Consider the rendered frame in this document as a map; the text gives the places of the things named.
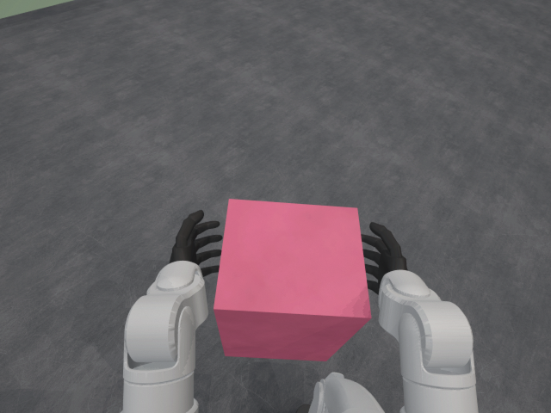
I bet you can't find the right robot forearm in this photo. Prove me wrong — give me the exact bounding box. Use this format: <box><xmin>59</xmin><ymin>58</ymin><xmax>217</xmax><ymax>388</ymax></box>
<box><xmin>378</xmin><ymin>270</ymin><xmax>479</xmax><ymax>413</ymax></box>

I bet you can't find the right robot thigh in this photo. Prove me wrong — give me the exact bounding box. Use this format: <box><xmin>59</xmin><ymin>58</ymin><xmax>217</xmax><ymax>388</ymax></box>
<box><xmin>313</xmin><ymin>377</ymin><xmax>385</xmax><ymax>413</ymax></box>

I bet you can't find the right robot hand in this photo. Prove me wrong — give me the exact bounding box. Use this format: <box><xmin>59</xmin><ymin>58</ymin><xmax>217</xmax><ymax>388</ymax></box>
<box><xmin>361</xmin><ymin>222</ymin><xmax>408</xmax><ymax>295</ymax></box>

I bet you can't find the left robot hand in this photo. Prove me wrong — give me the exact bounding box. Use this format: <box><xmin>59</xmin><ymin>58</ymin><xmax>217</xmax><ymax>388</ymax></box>
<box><xmin>169</xmin><ymin>210</ymin><xmax>222</xmax><ymax>277</ymax></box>

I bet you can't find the carton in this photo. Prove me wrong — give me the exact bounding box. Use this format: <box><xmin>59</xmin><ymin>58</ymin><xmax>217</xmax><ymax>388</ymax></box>
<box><xmin>214</xmin><ymin>199</ymin><xmax>371</xmax><ymax>361</ymax></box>

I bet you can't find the left robot forearm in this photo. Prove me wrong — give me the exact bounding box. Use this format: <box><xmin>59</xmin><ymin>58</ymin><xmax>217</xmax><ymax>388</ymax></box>
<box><xmin>121</xmin><ymin>261</ymin><xmax>208</xmax><ymax>413</ymax></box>

